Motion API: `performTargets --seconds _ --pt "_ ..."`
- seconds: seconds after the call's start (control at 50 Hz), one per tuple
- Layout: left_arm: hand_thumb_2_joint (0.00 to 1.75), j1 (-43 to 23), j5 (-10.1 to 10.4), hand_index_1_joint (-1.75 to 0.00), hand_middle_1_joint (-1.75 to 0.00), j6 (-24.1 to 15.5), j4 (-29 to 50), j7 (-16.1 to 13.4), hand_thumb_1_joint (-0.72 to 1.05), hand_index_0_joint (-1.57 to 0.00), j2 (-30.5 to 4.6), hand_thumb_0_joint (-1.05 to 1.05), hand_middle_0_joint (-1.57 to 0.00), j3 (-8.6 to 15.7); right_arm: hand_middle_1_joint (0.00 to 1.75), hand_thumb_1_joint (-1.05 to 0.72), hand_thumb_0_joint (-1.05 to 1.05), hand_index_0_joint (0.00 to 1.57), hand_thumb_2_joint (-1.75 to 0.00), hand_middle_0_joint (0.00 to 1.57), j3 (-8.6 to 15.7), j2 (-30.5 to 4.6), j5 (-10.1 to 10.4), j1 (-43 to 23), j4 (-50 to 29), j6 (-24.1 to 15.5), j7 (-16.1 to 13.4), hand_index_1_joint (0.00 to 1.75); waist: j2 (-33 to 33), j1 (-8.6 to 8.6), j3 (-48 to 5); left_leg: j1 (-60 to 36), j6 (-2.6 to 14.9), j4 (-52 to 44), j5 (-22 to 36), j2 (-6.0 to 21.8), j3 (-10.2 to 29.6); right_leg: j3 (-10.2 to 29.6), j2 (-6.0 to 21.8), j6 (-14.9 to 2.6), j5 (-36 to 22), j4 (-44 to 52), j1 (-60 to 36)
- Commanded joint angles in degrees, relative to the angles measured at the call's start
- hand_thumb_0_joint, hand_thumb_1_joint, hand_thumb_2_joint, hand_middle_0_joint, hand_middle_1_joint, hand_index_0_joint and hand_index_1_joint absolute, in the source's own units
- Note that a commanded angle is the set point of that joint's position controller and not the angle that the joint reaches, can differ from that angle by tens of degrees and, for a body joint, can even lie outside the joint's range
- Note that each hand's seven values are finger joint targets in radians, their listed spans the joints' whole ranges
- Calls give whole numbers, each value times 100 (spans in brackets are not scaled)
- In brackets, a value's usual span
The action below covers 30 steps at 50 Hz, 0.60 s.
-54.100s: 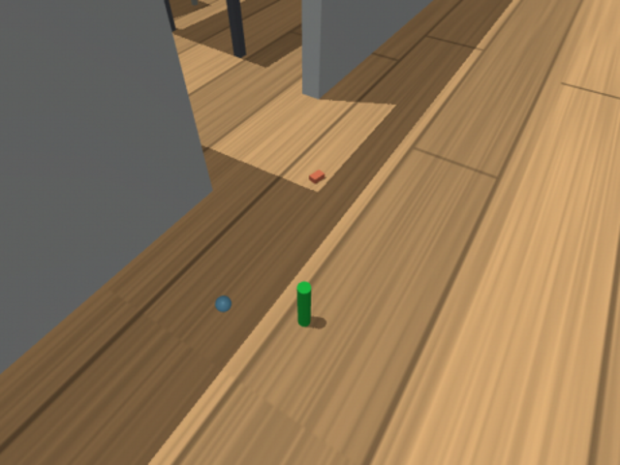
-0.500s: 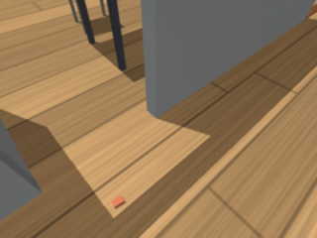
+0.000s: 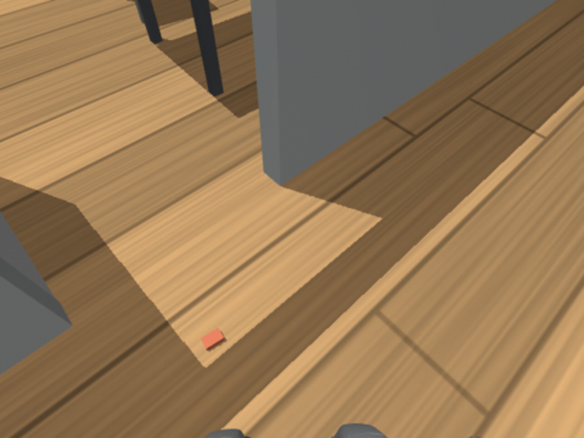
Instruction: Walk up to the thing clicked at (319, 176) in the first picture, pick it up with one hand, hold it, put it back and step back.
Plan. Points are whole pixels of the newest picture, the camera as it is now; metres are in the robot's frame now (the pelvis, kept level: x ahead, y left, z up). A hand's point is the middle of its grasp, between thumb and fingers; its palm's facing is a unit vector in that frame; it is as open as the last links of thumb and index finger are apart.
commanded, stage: step back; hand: left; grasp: from above
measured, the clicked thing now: (212, 339) +0.46 +0.26 -0.76
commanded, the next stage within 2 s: none
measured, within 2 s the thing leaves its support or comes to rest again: neither
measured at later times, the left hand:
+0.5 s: hand out of the picture +0.02 +0.26 -0.16, palm faces +0.05 -0.92 -0.39, open 7.4 cm
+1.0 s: hand out of the picture -0.15 +0.25 -0.15, palm faces -0.03 -0.91 -0.42, open 7.4 cm
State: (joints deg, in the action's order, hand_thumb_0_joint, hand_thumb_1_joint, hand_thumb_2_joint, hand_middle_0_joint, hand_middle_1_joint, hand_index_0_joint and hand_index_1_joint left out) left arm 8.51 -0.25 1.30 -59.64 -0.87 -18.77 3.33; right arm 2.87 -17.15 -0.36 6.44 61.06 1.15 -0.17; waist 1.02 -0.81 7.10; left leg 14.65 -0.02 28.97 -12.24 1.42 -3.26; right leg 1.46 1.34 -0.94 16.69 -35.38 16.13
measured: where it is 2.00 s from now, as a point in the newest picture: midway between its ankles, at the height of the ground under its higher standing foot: outside the picture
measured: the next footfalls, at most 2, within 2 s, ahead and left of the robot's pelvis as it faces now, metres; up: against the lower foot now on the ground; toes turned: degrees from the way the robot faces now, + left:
left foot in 0.50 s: -0.07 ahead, +0.11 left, +0.00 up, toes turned +3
right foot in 0.88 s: -0.18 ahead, -0.15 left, +0.00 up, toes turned +1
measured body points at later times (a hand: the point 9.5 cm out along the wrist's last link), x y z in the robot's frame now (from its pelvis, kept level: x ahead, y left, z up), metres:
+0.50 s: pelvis -0.10 -0.01 -0.02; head -0.02 +0.00 +0.42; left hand +0.02 +0.31 -0.13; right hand +0.01 -0.32 -0.14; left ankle -0.11 +0.11 -0.74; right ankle -0.01 -0.12 -0.73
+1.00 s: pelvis -0.24 -0.02 -0.01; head -0.19 -0.04 +0.44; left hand -0.15 +0.29 -0.12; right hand -0.12 -0.34 -0.13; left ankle -0.19 +0.11 -0.68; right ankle -0.22 -0.15 -0.73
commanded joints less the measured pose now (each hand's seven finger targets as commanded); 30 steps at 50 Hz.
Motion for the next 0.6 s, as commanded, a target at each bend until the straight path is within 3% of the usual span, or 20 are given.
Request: performTargets --seconds 0.0,0.02,0.04,0.06,0.08,0.1,0.12,0.16,0.18,0.22,0.28,0.34,0.4,0.44,0.46,0.48,0.5,0.52,0.54,0.58 --pt "90 581 -24 -30 -30 16 437 -41 90 -20 -1012 0 -20 235 30 -90 0 20 -90 20 366 -1737 -12 -560 -770 -3 -110 30 -1145 260 -1070 240 1336 -243 1907 1602 1215 -35 -88 -249 609 -1115 -219" --pt "90 657 -30 -30 -30 2 428 -34 90 -20 -1018 0 -20 246 30 -90 0 20 -90 20 346 -1678 -29 -629 -829 36 -106 30 -1038 310 -1031 353 1165 88 1877 1421 1101 10 -51 -270 172 -669 -350" --pt "90 713 -51 -30 -30 -37 452 -39 90 -20 -1077 0 -20 254 30 -90 0 20 -90 20 299 -1562 4 -658 -859 84 -93 30 -631 352 -1018 263 863 629 1502 1054 860 250 156 -244 -878 134 -285" --pt "90 552 -122 -30 -30 -104 546 -50 90 -20 -1378 0 -20 316 30 -90 0 20 -90 20 218 -1297 93 -584 -922 135 -71 30 476 256 -832 558 410 1592 503 287 436 1279 912 -288 -2080 1198 -172" --pt "90 285 -132 -30 -30 -136 691 -50 90 -20 -1828 0 -20 413 30 -90 0 20 -90 20 134 -1075 111 -596 -993 174 -90 30 1270 240 -499 1407 127 2444 -1840 -718 436 2160 1541 -882 -3268 1512 -407" --pt "90 131 -206 -30 -30 -157 901 -73 90 -20 -2100 0 -20 442 30 -90 0 20 -90 20 170 -1138 38 -440 -995 209 -157 30 1300 297 -626 1410 137 3390 -2683 -753 1009 2734 2074 -1506 -3671 1445 -85" --pt "90 -75 -166 -30 -30 -159 989 -96 90 -20 -1962 0 -20 440 30 -90 0 20 -90 20 203 -1316 48 -263 -924 222 -165 30 922 223 -714 1243 133 3998 -2478 -704 1379 2519 1964 -1591 -3467 1385 73" --pt "90 -618 -169 -30 -30 -146 1156 -109 90 -20 -1602 0 -20 363 30 -90 0 20 -90 20 221 -1459 160 198 -780 188 -144 30 525 -94 -1006 1393 54 4276 -1781 -816 1361 1421 1216 -1195 -3445 981 -573" --pt "90 -667 -175 -30 -30 -129 1214 -117 90 -20 -1575 0 -20 371 30 -90 0 20 -90 20 207 -1514 142 258 -811 167 -165 30 643 -84 -1122 1462 -11 4345 -1633 -817 1281 1288 1160 -1121 -3271 919 -730" --pt "90 -350 -160 -30 -30 -125 1332 -128 90 -20 -1456 0 -20 351 30 -90 0 20 -90 20 155 -1620 81 204 -876 139 -182 30 485 198 -1183 1685 -98 4277 -1583 -800 1250 1223 1201 -1152 -3347 812 -1247" --pt "90 20 -121 -30 -30 -93 1374 -183 90 -20 -1485 0 -20 395 30 -90 0 20 -90 20 97 -1586 15 6 -1097 95 -213 30 595 439 -1135 1927 -176 3422 -1732 -589 1196 1256 1470 -1344 -3646 698 -1931" --pt "90 181 -103 -30 -30 -53 1448 -187 90 -20 -1624 0 -20 445 30 -90 0 20 -90 20 117 -1603 -37 6 -1221 52 -194 30 787 508 -1171 1487 -137 2542 -1801 -451 932 1222 1542 -1353 -3765 630 -1843" --pt "90 -174 -105 -30 -30 -22 1661 -140 90 -20 -1744 0 -20 460 30 -90 0 20 -90 20 182 -1575 -77 467 -1111 34 -121 30 845 235 -1270 603 16 1383 -1478 -327 523 998 1379 -1094 -2949 561 -1257" --pt "90 -450 -71 -30 -30 17 1782 -100 90 -20 -1818 0 -20 443 30 -90 0 20 -90 20 259 -1573 -119 886 -975 24 -72 30 799 -67 -1282 -232 150 301 -569 -320 215 881 1320 -856 -2110 410 -535" --pt "90 -385 -68 -30 -30 42 1803 -79 90 -20 -1700 0 -20 395 30 -90 0 20 -90 20 297 -1624 -160 886 -997 6 -60 30 518 -115 -1141 -453 221 -238 33 -196 409 767 1146 -607 -1558 274 -148" --pt "90 -257 -56 -30 -30 58 1842 -64 90 -20 -1449 0 -20 325 30 -90 0 20 -90 20 398 -1984 -257 783 -1091 -12 -43 30 -572 -87 -1100 -712 567 -670 300 816 1856 425 531 -264 -314 -504 715" --pt "90 -555 -13 -30 -30 34 1913 -104 90 -20 -1379 0 -20 341 30 -90 0 20 -90 20 492 -2590 -190 359 -1237 -5 13 30 -1889 -175 -892 -131 1396 -1221 736 1917 3166 -262 -617 -5 1762 -1725 1101" --pt "90 -784 -147 -30 -30 45 1825 -166 90 -20 -1531 0 -20 423 30 -90 0 20 -90 20 527 -2640 -216 286 -1298 -33 -8 30 -1478 -345 -741 410 1796 -1265 1000 2157 3547 654 -711 43 2265 -2870 909" --pt "90 -678 -109 -30 -30 67 1695 -161 90 -20 -1485 0 -20 426 30 -90 0 20 -90 20 422 -2265 -190 118 -1318 -65 -48 30 -804 -162 -632 379 1649 -1000 1573 1885 2799 950 -736 10 1942 -3457 998" --pt "90 -47 30 -30 -30 58 1467 -146 90 -20 -1362 0 -20 422 30 -90 0 20 -90 20 272 -1855 -178 -327 -1420 -72 -125 30 -608 247 -662 -92 1246 -606 2180 1325 1802 976 -789 -19 1356 -3902 1380"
